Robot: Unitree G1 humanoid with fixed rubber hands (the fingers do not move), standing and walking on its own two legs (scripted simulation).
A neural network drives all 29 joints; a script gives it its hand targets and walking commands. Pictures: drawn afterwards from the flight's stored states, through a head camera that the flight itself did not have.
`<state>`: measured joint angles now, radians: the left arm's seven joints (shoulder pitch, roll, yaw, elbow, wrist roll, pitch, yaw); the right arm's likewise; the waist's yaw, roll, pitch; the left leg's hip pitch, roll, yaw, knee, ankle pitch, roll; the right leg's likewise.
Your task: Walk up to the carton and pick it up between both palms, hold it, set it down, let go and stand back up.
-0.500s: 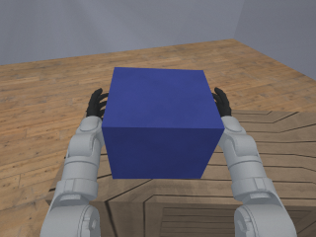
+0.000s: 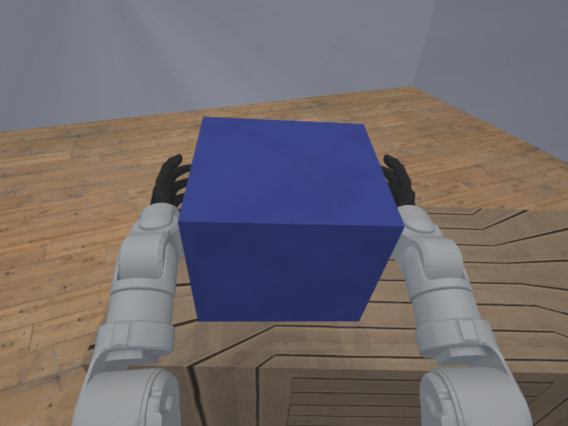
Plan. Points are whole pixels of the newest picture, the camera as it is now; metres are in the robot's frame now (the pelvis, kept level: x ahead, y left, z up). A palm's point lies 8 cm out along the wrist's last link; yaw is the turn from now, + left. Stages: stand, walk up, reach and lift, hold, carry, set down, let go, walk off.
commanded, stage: hold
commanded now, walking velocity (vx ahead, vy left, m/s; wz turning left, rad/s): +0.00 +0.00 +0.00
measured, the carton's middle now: (282, 220) +0.37 +0.03 +0.16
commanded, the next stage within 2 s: none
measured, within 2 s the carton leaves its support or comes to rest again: neither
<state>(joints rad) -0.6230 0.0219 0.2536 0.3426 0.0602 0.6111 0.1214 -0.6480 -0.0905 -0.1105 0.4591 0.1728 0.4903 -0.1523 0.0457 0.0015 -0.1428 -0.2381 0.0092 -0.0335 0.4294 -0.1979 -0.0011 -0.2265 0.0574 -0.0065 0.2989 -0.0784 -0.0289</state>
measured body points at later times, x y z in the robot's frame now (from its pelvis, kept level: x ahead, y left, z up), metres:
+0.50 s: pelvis +0.00 +0.00 +0.00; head -0.05 +0.01 +0.45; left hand +0.37 +0.19 +0.18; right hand +0.39 -0.14 +0.19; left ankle +0.02 +0.11 -0.74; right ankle +0.05 -0.10 -0.74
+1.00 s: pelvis +0.00 +0.00 +0.00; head -0.05 +0.01 +0.45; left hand +0.37 +0.19 +0.18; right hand +0.39 -0.13 +0.19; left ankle +0.02 +0.11 -0.74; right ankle +0.05 -0.10 -0.74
